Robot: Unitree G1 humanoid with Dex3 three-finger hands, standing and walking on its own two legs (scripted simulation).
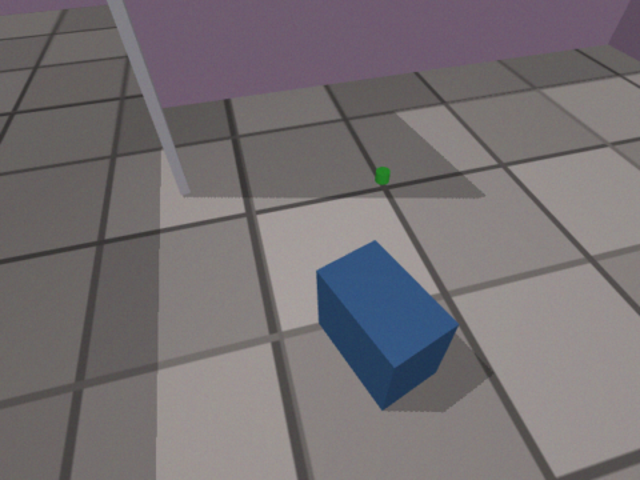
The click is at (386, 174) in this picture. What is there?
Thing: low tin
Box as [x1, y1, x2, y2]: [375, 167, 389, 184]
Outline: 379,167 376,169 375,181 380,184 384,184 388,181 389,169 385,167
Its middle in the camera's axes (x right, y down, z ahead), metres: +0.29 -0.32 +1.93
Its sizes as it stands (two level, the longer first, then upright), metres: 0.070 0.070 0.057
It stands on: the floor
